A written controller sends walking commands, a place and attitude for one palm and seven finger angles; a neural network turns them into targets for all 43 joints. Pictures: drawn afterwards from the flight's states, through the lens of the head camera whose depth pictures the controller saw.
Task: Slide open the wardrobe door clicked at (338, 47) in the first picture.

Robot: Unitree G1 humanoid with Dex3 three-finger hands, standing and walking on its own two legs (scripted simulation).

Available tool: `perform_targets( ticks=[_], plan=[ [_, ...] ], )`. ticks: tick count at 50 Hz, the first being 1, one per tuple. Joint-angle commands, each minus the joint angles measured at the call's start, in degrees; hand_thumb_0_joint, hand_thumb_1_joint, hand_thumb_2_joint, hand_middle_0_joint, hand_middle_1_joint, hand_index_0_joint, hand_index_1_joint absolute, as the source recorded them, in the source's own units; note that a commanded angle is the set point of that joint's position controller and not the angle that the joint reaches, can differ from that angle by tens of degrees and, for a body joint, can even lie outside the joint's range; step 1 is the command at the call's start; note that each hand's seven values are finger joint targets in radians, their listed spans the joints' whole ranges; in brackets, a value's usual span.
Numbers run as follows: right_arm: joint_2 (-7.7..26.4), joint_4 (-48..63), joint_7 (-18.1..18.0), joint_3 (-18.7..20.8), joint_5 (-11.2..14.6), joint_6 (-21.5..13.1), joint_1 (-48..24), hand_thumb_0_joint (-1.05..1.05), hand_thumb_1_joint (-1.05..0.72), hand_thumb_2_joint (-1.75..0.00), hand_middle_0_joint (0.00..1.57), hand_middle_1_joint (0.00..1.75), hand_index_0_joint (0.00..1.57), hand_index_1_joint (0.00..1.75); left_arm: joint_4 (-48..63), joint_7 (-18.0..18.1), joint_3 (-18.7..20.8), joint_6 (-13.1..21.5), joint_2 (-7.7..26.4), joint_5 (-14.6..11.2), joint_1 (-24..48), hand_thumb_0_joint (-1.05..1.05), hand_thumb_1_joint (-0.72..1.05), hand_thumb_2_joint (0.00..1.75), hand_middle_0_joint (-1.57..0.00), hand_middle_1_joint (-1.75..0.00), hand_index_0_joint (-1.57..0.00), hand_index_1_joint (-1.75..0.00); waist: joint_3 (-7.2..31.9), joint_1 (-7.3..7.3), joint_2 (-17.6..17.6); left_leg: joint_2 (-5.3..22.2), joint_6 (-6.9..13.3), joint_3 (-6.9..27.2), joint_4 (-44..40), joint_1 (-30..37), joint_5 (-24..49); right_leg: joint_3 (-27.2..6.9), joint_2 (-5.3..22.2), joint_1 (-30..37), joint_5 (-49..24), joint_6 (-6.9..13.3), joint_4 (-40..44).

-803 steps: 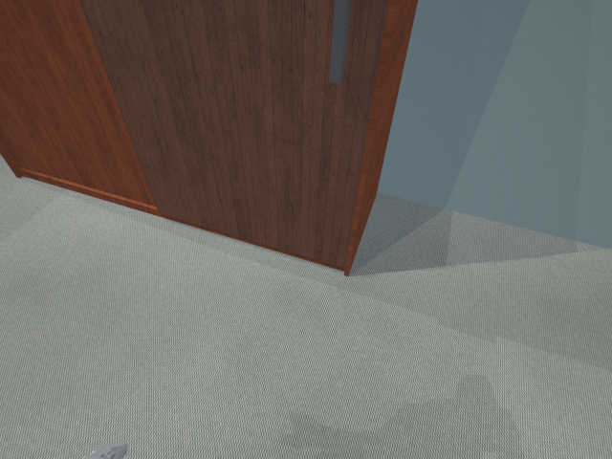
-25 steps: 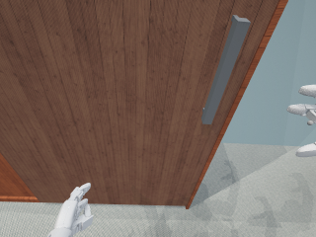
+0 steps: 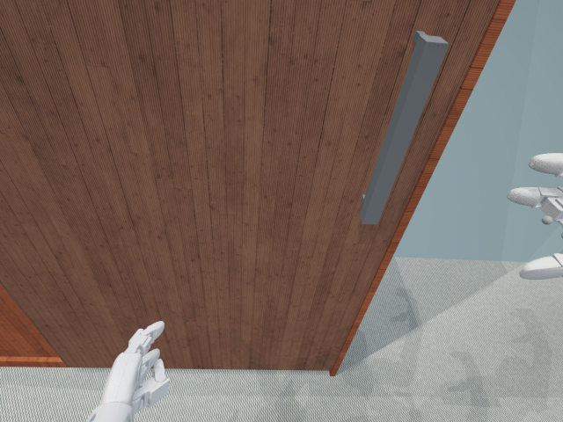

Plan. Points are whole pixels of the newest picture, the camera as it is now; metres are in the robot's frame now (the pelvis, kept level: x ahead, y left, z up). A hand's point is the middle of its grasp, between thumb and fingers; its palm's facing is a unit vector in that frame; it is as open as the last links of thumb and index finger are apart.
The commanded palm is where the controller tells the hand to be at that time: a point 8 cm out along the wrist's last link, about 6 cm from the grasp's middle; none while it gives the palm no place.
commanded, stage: move the hooked fingers beside the handle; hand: right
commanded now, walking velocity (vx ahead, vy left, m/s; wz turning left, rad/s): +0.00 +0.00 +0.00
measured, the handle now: (390, 139) +0.47 -0.15 +0.22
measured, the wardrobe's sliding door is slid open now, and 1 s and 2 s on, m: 0.00 0.00 0.00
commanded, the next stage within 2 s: none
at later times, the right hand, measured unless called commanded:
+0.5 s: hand (505, 196) +0.33 -0.26 +0.23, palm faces +0.08 +0.99 -0.08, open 14.0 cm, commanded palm +0.30 -0.30 +0.24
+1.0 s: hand (469, 176) +0.37 -0.23 +0.23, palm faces +0.06 +1.00 -0.06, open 14.0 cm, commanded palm +0.34 -0.27 +0.23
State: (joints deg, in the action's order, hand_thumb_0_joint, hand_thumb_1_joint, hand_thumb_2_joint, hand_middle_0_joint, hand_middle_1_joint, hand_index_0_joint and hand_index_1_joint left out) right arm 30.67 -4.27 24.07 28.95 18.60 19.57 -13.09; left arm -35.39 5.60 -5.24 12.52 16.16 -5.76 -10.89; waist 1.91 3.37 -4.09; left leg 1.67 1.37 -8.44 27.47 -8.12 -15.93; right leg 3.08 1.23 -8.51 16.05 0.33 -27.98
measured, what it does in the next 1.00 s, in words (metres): stands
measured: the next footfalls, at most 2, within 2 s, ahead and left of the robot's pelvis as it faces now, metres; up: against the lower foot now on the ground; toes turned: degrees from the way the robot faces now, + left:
none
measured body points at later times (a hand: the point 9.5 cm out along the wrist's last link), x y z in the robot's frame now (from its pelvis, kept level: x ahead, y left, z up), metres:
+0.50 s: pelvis +0.00 +0.00 +0.00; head -0.02 +0.02 +0.45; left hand +0.18 +0.23 -0.07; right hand +0.32 -0.31 +0.24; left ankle -0.01 +0.10 -0.74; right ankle -0.01 -0.11 -0.74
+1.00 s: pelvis +0.00 +0.00 +0.00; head -0.02 +0.02 +0.45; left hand +0.17 +0.24 -0.08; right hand +0.36 -0.28 +0.23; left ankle -0.01 +0.10 -0.74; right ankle -0.01 -0.11 -0.74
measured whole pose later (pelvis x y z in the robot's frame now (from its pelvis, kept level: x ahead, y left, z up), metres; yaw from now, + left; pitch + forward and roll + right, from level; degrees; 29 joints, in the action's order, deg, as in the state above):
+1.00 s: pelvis +0.00 +0.00 +0.00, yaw +1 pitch -2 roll +0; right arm 25.6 -17.8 15.4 19.9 13.9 17.4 -28.4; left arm -36.3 5.8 -3.9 8.7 16.3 -5.7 -12.4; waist 1.6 0.9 -3.1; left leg 1.9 1.1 -7.4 26.6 -9.4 -15.1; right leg 3.9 0.8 -8.9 15.0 0.7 -26.1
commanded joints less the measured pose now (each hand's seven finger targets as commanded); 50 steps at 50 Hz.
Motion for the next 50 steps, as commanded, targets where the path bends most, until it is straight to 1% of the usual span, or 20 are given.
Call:
perform_targets(
  ticks=[1,3,6,8,9,11,12,15,17,18,22,26,27,30,35,38,40,42,45,50],
  plan=[
    [16.8,7.3,-0.5,3.2,0.4,-3.6,-23.6,0.0,0.5,-0.3,0.3,1.2,0.3,1.2,9.3,1.1,2.8,3.1,6.5,-0.3,8.5,0.0,0.9,0.9,-0.2,-0.3,-0.2,-0.3,7.5,-1.96,0.4,0.2,-0.8,5.2,-4.9,-3.1,12.0,-4.8,-1.0,3.9,-10.4,1.6,3.2],
    [16.3,7.9,-0.9,2.1,-0.1,-4.2,-25.9,0.0,0.5,-0.3,0.3,1.2,0.3,1.2,9.5,1.2,2.7,3.0,6.3,-0.3,8.8,0.0,0.9,0.9,-0.2,-0.3,-0.2,-0.3,8.2,-1.86,-0.7,0.5,-0.5,5.8,-5.1,-2.5,11.8,-4.9,-1.0,3.9,-10.5,1.6,3.1],
    [18.1,8.4,-1.3,4.0,-0.5,-5.4,-26.3,0.0,0.5,-0.3,0.3,1.2,0.3,1.2,9.9,1.3,2.9,3.0,6.2,-0.1,8.4,0.0,0.9,0.9,-0.2,-0.3,-0.2,-0.3,11.1,-1.36,-1.2,0.4,-0.3,5.1,-4.1,-0.6,14.4,-5.0,-1.1,5.2,-12.9,1.6,3.3],
    [18.4,7.1,-1.5,4.3,-0.6,-5.7,-25.0,0.0,0.5,-0.3,0.3,1.2,0.3,1.2,9.8,1.1,2.8,2.6,6.3,-0.1,8.3,0.0,0.9,0.9,-0.2,-0.3,-0.2,-0.3,10.9,-1.22,-0.6,0.5,-0.2,5.3,-4.3,0.2,15.3,-4.7,-1.0,4.2,-13.4,1.6,3.2],
    [16.3,6.9,-1.4,2.4,-0.4,-5.8,-26.5,0.0,0.5,-0.3,0.3,1.2,0.3,1.2,9.8,1.0,2.7,2.6,6.0,-0.2,8.5,0.0,0.9,0.9,-0.2,-0.3,-0.2,-0.3,10.2,-1.7,-0.4,0.4,-0.3,5.1,-4.3,-0.6,15.2,-4.8,-0.9,4.5,-13.2,1.6,3.4],
    [15.6,4.4,-1.5,1.7,-0.5,-5.4,-26.9,0.0,0.5,-0.3,0.3,1.2,0.3,1.2,9.7,1.1,2.8,2.5,6.2,-0.2,8.0,0.0,0.9,0.9,-0.2,-0.3,-0.2,-0.3,9.2,-1.66,-0.8,0.3,-0.2,4.7,-4.1,-1.6,14.3,-5.1,-1.0,4.2,-12.5,1.5,3.7],
    [16.0,3.0,-1.8,2.1,-0.5,-5.2,-25.2,0.0,0.5,-0.3,0.3,1.2,0.3,1.2,9.5,0.9,3.0,2.3,6.4,-0.1,7.6,0.0,0.9,0.9,-0.2,-0.3,-0.2,-0.3,8.6,-1.39,1.0,0.4,-0.2,5.1,-4.6,-1.3,14.4,-5.1,-0.7,3.5,-12.6,1.5,3.5],
    [14.8,5.3,-2.4,1.0,-1.0,-4.9,-27.4,0.0,0.5,-0.3,0.3,1.2,0.3,1.2,10.3,0.8,3.1,2.2,6.3,-0.2,8.0,0.0,0.9,0.9,-0.2,-0.3,-0.2,-0.3,10.7,-1.43,-0.1,0.4,-0.1,4.7,-3.7,-0.8,16.0,-4.9,-0.9,4.6,-14.1,1.5,3.6],
    [16.1,6.0,-3.2,2.3,-1.1,-5.0,-25.2,0.0,0.5,-0.3,0.3,1.2,0.3,1.2,10.4,0.5,3.2,1.9,6.3,-0.1,7.8,0.0,0.9,0.9,-0.2,-0.3,-0.2,-0.3,11.3,-0.81,0.5,0.4,0.0,4.9,-3.9,0.4,16.9,-4.6,-0.6,4.3,-15.3,1.5,3.4],
    [14.6,6.2,-3.4,1.3,-1.0,-5.1,-27.1,0.0,0.5,-0.3,0.3,1.2,0.3,1.2,10.2,0.5,3.1,1.9,6.3,-0.1,7.8,0.0,0.9,0.9,-0.2,-0.3,-0.2,-0.3,11.4,-1.36,0.5,0.4,0.0,4.6,-3.6,-0.2,16.8,-4.8,-0.7,4.5,-15.0,1.5,3.7],
    [15.3,4.4,-4.4,1.6,-1.4,-5.1,-28.0,0.0,0.5,-0.3,0.3,1.2,0.3,1.2,9.5,0.7,3.4,1.5,6.5,0.0,7.2,0.0,0.9,0.9,-0.2,-0.3,-0.2,-0.3,10.5,-1.51,0.8,0.3,0.0,4.7,-4.0,-0.7,15.7,-4.7,-0.4,4.4,-14.4,1.4,3.8],
    [12.1,6.1,-5.3,-1.6,-1.9,-5.2,-31.3,0.0,0.5,-0.3,0.3,1.2,0.3,1.2,9.9,0.9,3.3,1.6,6.0,-0.1,7.4,0.0,0.9,0.9,-0.2,-0.3,-0.2,-0.3,11.7,-1.92,-1.1,0.2,0.1,4.6,-3.6,-1.4,15.5,-4.9,-0.6,6.0,-14.5,1.4,4.2],
    [13.0,5.3,-5.7,-1.1,-2.0,-5.3,-30.5,0.0,0.5,-0.3,0.3,1.2,0.3,1.2,9.4,0.8,3.3,1.3,6.3,0.0,7.1,0.0,0.9,0.9,-0.2,-0.3,-0.2,-0.3,11.1,-1.81,0.1,0.2,0.2,4.6,-4.1,-1.0,15.4,-4.8,-0.3,5.3,-14.5,1.4,4.1],
    [10.7,2.3,-6.3,-3.7,-2.3,-4.8,-34.9,0.0,0.5,-0.3,0.3,1.2,0.3,1.2,8.8,1.1,3.3,1.0,6.4,-0.1,6.9,0.0,0.9,0.9,-0.2,-0.3,-0.2,-0.3,9.7,-2.93,1.5,0.2,-0.1,4.5,-4.3,-2.4,13.9,-4.9,-0.5,4.8,-12.5,1.6,4.6],
    [11.7,3.0,-7.5,-2.4,-2.9,-5.2,-35.1,0.0,0.5,-0.3,0.3,1.2,0.3,1.2,9.1,0.8,3.4,0.5,6.2,0.1,6.9,0.0,0.9,0.9,-0.2,-0.3,-0.2,-0.3,13.4,-2.1,1.5,0.3,0.2,4.7,-3.5,0.3,17.8,-4.7,-0.6,5.9,-16.3,1.5,4.2],
    [12.6,-0.1,-7.8,-1.4,-3.0,-5.0,-33.7,0.0,0.5,-0.3,0.3,1.2,0.3,1.2,8.9,0.7,3.5,-0.1,6.4,0.1,6.7,0.0,0.9,0.9,-0.2,-0.3,-0.2,-0.3,12.1,-1.97,2.6,0.4,0.1,5.0,-4.0,0.4,17.7,-4.3,-0.4,4.5,-15.4,1.6,4.4],
    [11.0,0.2,-7.9,-3.4,-3.3,-4.9,-36.2,0.0,0.5,-0.3,0.3,1.2,0.3,1.2,9.1,0.7,3.5,-0.3,6.2,-0.1,6.8,0.0,0.9,0.9,-0.2,-0.3,-0.2,-0.3,11.8,-2.53,1.0,0.5,0.1,5.0,-3.9,-0.4,17.5,-4.0,-0.6,4.7,-15.1,1.5,4.3],
    [10.3,-0.7,-8.1,-4.5,-3.4,-5.2,-37.3,0.0,0.5,-0.3,0.3,1.2,0.3,1.2,8.7,0.7,3.6,-0.5,6.3,-0.1,6.3,0.0,0.9,0.9,-0.2,-0.3,-0.2,-0.3,11.0,-2.89,1.8,0.4,0.2,5.0,-4.4,-1.0,17.0,-4.2,-0.3,4.9,-15.0,1.6,4.2],
    [10.4,-0.3,-8.4,-4.6,-3.6,-5.7,-39.2,0.0,0.5,-0.3,0.3,1.2,0.3,1.2,8.9,0.8,3.7,-0.6,6.2,-0.1,6.2,0.0,0.9,0.9,-0.2,-0.3,-0.2,-0.3,13.3,-2.99,1.1,0.4,0.2,5.0,-3.9,-0.3,18.1,-4.3,-0.4,5.9,-16.1,1.6,4.2],
    [9.1,-3.1,-9.4,-6.3,-3.8,-6.2,-42.2,0.0,0.5,-0.3,0.3,1.2,0.3,1.2,8.1,1.1,3.7,-0.9,6.4,-0.1,5.7,0.0,0.9,0.9,-0.2,-0.3,-0.2,-0.3,12.0,-3.48,1.2,0.4,0.3,5.2,-4.4,-1.5,15.6,-4.6,-0.4,5.4,-13.8,1.6,4.8]
  ],
)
